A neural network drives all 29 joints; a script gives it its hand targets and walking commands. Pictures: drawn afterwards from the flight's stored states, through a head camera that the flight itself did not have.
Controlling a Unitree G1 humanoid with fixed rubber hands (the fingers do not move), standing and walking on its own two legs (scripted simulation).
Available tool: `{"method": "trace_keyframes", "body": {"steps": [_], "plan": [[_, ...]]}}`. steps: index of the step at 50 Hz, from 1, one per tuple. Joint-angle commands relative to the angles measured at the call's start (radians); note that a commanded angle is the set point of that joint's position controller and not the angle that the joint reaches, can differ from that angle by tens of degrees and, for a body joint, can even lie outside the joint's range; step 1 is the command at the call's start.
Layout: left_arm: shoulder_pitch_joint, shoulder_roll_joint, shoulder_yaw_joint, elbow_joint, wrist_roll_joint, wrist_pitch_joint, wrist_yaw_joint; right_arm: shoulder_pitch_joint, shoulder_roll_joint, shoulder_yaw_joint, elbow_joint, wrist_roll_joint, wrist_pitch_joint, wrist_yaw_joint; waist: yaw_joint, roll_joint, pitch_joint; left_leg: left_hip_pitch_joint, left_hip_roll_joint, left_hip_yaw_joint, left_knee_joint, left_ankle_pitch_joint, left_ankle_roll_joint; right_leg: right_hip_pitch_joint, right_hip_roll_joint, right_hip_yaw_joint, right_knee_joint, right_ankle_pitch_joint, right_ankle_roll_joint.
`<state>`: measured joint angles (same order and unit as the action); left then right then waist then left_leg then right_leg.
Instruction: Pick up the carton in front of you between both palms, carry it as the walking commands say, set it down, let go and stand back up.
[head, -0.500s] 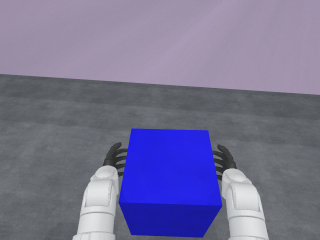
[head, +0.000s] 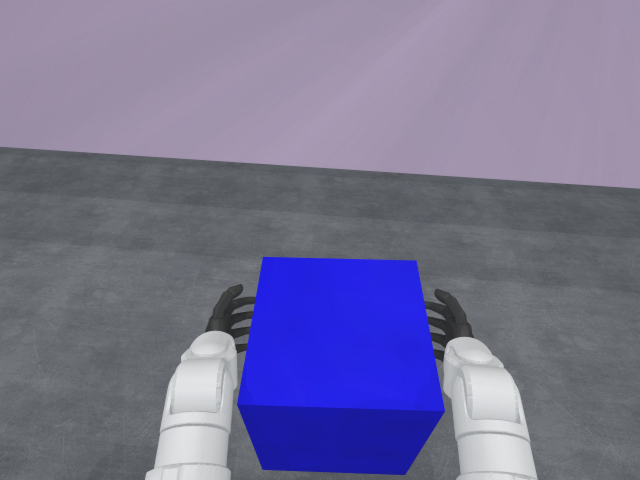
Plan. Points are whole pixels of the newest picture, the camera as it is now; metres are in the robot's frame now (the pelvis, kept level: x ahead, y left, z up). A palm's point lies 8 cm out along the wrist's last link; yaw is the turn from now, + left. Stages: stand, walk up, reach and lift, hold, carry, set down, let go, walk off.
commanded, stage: hold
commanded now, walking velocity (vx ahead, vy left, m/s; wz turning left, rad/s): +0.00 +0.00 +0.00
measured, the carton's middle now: (336, 369) +0.30 +0.00 -0.04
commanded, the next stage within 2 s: set down in 0.96 s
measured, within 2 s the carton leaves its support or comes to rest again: neither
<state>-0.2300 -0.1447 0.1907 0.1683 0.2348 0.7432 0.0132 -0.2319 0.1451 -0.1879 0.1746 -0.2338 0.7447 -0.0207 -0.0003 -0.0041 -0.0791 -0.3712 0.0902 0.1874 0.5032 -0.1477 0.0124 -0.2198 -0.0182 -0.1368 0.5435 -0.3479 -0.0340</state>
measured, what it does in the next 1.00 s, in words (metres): shifts its weight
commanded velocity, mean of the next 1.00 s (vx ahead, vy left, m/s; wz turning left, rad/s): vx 0.00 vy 0.00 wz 0.00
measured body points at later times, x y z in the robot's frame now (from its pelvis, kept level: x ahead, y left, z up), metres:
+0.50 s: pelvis -0.02 +0.03 +0.01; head -0.04 +0.05 +0.46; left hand +0.30 +0.14 +0.03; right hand +0.26 -0.16 +0.04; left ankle +0.07 +0.13 -0.73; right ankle -0.04 -0.09 -0.73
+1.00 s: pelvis -0.01 +0.06 +0.01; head -0.04 +0.08 +0.46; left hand +0.32 +0.16 +0.04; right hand +0.27 -0.14 +0.05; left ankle +0.07 +0.13 -0.73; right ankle -0.04 -0.09 -0.73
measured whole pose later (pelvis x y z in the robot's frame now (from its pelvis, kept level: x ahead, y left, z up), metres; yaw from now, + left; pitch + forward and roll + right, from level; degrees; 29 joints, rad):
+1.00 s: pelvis -0.01 +0.06 +0.01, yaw -9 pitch -8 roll +0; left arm -0.31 -0.16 0.25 0.26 0.30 0.73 0.01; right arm -0.32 0.17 -0.29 0.33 -0.30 0.68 0.03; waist 0.01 -0.05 0.05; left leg -0.11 -0.01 0.10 0.38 -0.13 0.05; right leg -0.02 -0.03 0.05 0.42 -0.26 0.01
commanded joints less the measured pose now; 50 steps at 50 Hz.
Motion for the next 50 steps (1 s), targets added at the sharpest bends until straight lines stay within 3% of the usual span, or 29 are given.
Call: {"method": "trace_keyframes", "body": {"steps": [1, 2, 3, 4, 5, 6, 8, 11, 14, 20, 27, 39, 50], "plan": [[-0.374, -0.884, -0.563, -0.099, -0.234, -0.035, -0.209, -0.407, 0.913, 0.548, -0.046, 0.239, -0.052, 0.217, 0.021, -0.108, -0.120, 0.522, -0.193, -0.235, -0.032, 0.290, 0.024, -0.098, 0.042, 0.265, -0.191, 0.453, -0.010], [-0.416, -0.844, -0.564, -0.125, -0.233, -0.052, -0.206, -0.416, 0.894, 0.530, -0.063, 0.217, -0.080, 0.204, -0.017, -0.122, -0.163, 0.585, -0.171, -0.268, -0.029, 0.338, 0.029, -0.107, 0.044, 0.279, -0.196, 0.465, -0.016], [-0.419, -0.848, -0.567, -0.146, -0.234, -0.057, -0.210, -0.389, 0.873, 0.517, -0.057, 0.187, -0.084, 0.196, -0.008, -0.066, -0.159, 0.489, -0.173, -0.265, -0.048, 0.357, 0.017, 0.033, 0.052, 0.271, -0.183, 0.534, -0.013], [-0.444, -0.832, -0.587, -0.147, -0.247, -0.063, -0.216, -0.377, 0.861, 0.485, -0.048, 0.177, -0.097, 0.184, -0.038, -0.075, -0.186, 0.497, -0.177, -0.265, -0.052, 0.350, 0.012, 0.077, 0.048, 0.270, -0.208, 0.476, -0.017], [-0.454, -0.837, -0.598, -0.154, -0.249, -0.069, -0.219, -0.397, 0.856, 0.491, -0.053, 0.172, -0.101, 0.183, -0.023, -0.048, -0.171, 0.468, -0.182, -0.260, -0.066, 0.316, 0.005, 0.097, 0.052, 0.264, -0.199, 0.487, -0.004], [-0.467, -0.847, -0.609, -0.155, -0.256, -0.070, -0.221, -0.401, 0.861, 0.486, -0.052, 0.176, -0.102, 0.183, -0.033, -0.026, -0.181, 0.449, -0.186, -0.259, -0.075, 0.319, 0.000, 0.141, 0.059, 0.264, -0.195, 0.516, 0.000], [-0.472, -0.851, -0.613, -0.139, -0.247, -0.074, -0.218, -0.449, 0.884, 0.518, -0.051, 0.202, -0.107, 0.191, -0.017, -0.024, -0.174, 0.471, -0.195, -0.251, -0.079, 0.238, -0.004, 0.106, 0.057, 0.266, -0.210, 0.414, 0.008], [-0.436, -0.857, -0.573, -0.103, -0.209, -0.074, -0.200, -0.501, 0.892, 0.556, -0.056, 0.239, -0.106, 0.213, 0.033, -0.011, -0.154, 0.495, -0.200, -0.246, -0.085, 0.204, 0.003, 0.054, 0.060, 0.263, -0.213, 0.358, 0.020], [-0.427, -0.862, -0.544, -0.069, -0.187, -0.072, -0.193, -0.529, 0.883, 0.554, -0.037, 0.244, -0.103, 0.228, 0.048, -0.017, -0.121, 0.528, -0.195, -0.242, -0.090, 0.167, 0.008, -0.007, 0.062, 0.257, -0.227, 0.277, 0.018], [-0.475, -0.876, -0.547, -0.042, -0.197, -0.068, -0.209, -0.532, 0.891, 0.511, 0.010, 0.218, -0.105, 0.233, 0.018, -0.023, -0.088, 0.606, -0.177, -0.244, -0.091, 0.111, 0.004, -0.119, 0.061, 0.253, -0.258, 0.141, -0.008], [-0.525, -0.904, -0.570, -0.039, -0.217, -0.066, -0.228, -0.537, 0.916, 0.485, 0.027, 0.201, -0.114, 0.239, -0.011, -0.003, -0.113, 0.626, -0.154, -0.261, -0.106, 0.051, -0.007, -0.131, 0.073, 0.242, -0.255, 0.085, -0.027], [-0.559, -0.941, -0.524, 0.034, -0.206, -0.057, -0.246, -0.587, 0.938, 0.438, 0.079, 0.184, -0.110, 0.273, -0.002, 0.024, -0.127, 0.607, -0.117, -0.306, -0.159, -0.042, -0.015, -0.103, 0.087, 0.237, -0.229, 0.070, -0.024], [-0.583, -0.940, -0.485, 0.067, -0.196, -0.053, -0.255, -0.605, 0.942, 0.396, 0.108, 0.167, -0.102, 0.276, 0.000, 0.020, -0.122, 0.629, -0.113, -0.301, -0.160, 0.048, -0.016, -0.089, 0.087, 0.237, -0.238, 0.105, -0.018]]}}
